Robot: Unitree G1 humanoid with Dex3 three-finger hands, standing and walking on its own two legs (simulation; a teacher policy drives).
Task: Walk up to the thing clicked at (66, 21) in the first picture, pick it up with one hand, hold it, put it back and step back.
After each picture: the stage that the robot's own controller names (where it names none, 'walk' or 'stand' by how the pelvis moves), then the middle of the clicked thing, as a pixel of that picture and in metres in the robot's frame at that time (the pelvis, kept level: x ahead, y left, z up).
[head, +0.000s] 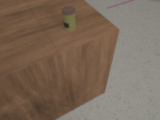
stand; (69, 19) +0.76 +0.07 +0.00
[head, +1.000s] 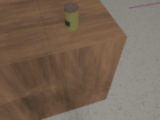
walk; (71, 17) +0.69 +0.08 +0.03
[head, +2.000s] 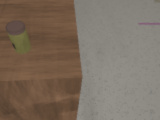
stand; (19, 37) +0.52 +0.25 +0.04
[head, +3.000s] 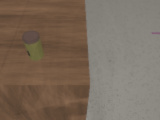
stand; (33, 46) +0.53 +0.22 +0.01
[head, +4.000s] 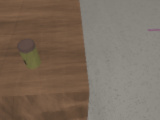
stand; (29, 54) +0.49 +0.23 +0.00
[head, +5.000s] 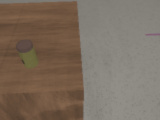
stand; (27, 54) +0.52 +0.24 -0.01
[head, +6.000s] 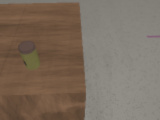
stand; (29, 55) +0.51 +0.24 -0.01
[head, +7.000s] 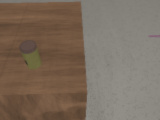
stand; (31, 55) +0.51 +0.23 -0.01
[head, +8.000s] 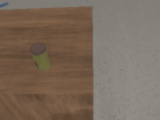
rise first; (41, 57) +0.51 +0.23 +0.00
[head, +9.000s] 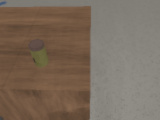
go down; (39, 53) +0.54 +0.22 +0.00
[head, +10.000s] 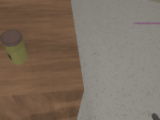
go down; (15, 47) +0.49 +0.22 +0.03
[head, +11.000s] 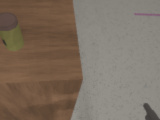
close in; (10, 32) +0.51 +0.21 +0.05
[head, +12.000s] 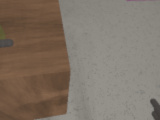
close; out of the picture +0.52 +0.24 +0.08
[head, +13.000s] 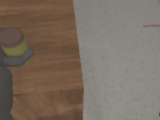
lift; (16, 48) +0.41 +0.19 +0.14
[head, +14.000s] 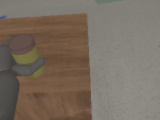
lift; (28, 57) +0.33 +0.17 +0.21
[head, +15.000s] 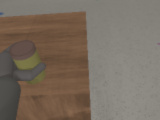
hold; (29, 63) +0.33 +0.17 +0.18
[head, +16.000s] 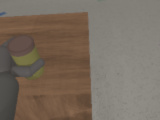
hold; (27, 58) +0.33 +0.17 +0.20
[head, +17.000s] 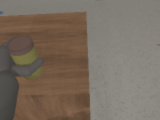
crouch; (26, 58) +0.34 +0.17 +0.19
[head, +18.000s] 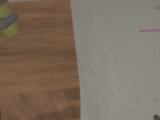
crouch; (1, 15) +0.48 +0.22 +0.23
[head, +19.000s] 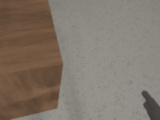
lower; out of the picture +0.54 +0.23 +0.08
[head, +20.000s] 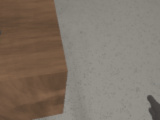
lower; out of the picture +0.51 +0.24 +0.07
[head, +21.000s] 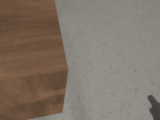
lower; out of the picture +0.51 +0.24 +0.08
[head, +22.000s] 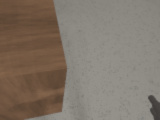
lower; out of the picture +0.52 +0.24 +0.08
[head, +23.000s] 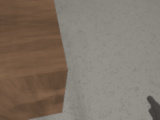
loosen; out of the picture +0.52 +0.24 +0.08
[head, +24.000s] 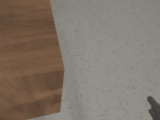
withdraw; out of the picture +0.52 +0.25 +0.08
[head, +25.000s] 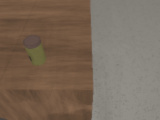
sink last; (35, 50) +0.50 +0.22 +0.04
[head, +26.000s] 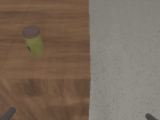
stand; (34, 41) +0.54 +0.23 +0.04
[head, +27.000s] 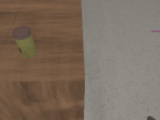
stand; (25, 42) +0.53 +0.24 +0.05
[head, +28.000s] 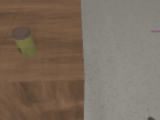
stand; (25, 42) +0.53 +0.24 +0.06
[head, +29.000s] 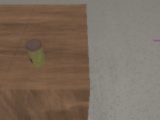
stand; (36, 53) +0.53 +0.22 +0.00
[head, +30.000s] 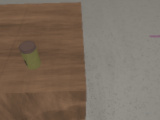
stand; (30, 55) +0.51 +0.24 -0.01
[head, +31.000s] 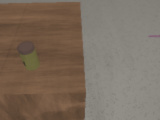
stand; (29, 56) +0.50 +0.24 -0.01
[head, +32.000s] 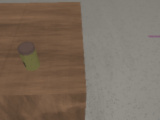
walk; (29, 56) +0.50 +0.24 -0.01
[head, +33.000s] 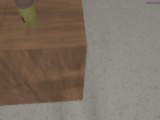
walk; (27, 12) +0.63 +0.24 +0.03
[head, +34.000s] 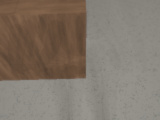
walk; out of the picture +0.88 +0.23 +0.02
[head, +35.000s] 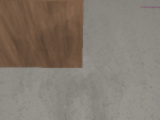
stand; out of the picture +1.15 +0.23 +0.02
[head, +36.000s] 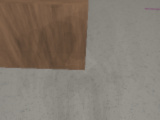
stand; out of the picture +1.13 +0.19 +0.00
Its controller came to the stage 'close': yes
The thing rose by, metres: 0.22
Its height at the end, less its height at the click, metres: +0.00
